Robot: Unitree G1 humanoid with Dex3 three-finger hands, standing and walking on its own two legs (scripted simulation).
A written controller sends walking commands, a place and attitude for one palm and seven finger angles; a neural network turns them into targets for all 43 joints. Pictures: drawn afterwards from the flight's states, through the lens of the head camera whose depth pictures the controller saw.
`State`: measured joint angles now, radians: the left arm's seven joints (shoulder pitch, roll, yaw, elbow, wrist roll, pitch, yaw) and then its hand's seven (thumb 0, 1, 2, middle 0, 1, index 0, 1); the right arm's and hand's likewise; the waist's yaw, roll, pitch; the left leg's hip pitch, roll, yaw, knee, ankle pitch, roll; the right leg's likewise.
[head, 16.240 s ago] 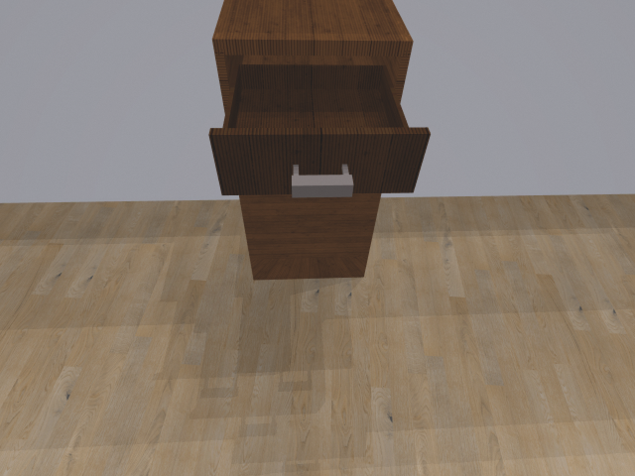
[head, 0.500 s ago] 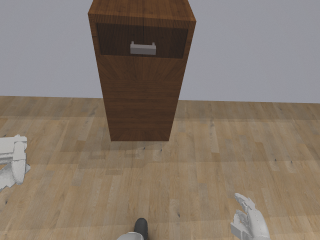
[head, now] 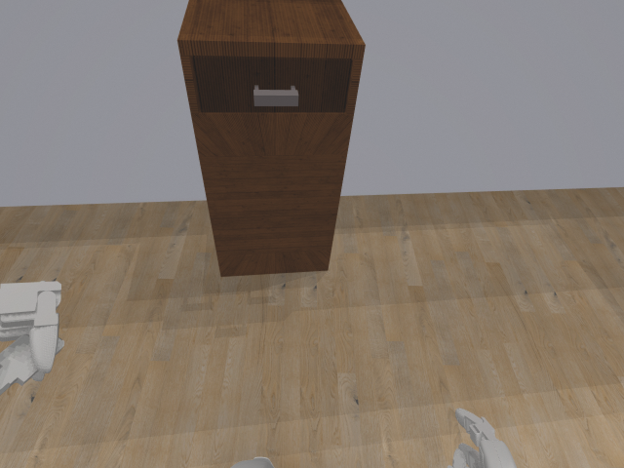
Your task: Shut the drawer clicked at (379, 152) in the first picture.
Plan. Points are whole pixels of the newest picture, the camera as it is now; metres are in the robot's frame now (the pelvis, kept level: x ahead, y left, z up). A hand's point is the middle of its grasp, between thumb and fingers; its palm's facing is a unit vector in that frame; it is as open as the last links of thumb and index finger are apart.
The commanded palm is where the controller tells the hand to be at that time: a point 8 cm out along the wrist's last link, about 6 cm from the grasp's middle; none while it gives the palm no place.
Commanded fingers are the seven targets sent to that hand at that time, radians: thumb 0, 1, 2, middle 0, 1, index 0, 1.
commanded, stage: stop stepping back and stand still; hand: left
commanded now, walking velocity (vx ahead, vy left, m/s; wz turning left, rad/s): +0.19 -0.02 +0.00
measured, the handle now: (275, 93) +0.92 +0.15 +0.02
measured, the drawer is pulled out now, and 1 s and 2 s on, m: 0.00 0.00 0.00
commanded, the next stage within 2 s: let the arm hang, fingers relaxed in 0.80 s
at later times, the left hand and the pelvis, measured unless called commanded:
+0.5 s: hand (35, 326) +0.20 +0.27 +0.16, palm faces +0.42 -0.76 -0.50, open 3.3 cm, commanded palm +0.14 +0.31 +0.18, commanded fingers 0.00 0.90 0.90 -1.40 -1.60 -1.40 -1.60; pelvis +0.03 +0.02 -0.01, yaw +4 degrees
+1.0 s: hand (72, 365) +0.21 +0.30 +0.03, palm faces +0.22 -0.83 -0.50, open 3.2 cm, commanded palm none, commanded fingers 0.00 0.90 0.90 -1.16 -1.34 -1.16 -1.34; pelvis +0.03 +0.03 -0.01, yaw +5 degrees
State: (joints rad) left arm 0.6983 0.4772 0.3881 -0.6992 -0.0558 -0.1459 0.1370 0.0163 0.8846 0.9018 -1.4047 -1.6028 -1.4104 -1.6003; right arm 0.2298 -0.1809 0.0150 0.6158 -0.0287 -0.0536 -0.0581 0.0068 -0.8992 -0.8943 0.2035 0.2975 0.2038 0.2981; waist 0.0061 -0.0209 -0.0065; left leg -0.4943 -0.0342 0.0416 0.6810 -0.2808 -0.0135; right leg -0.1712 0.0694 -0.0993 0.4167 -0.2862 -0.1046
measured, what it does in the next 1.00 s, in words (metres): steps on the spot: left foot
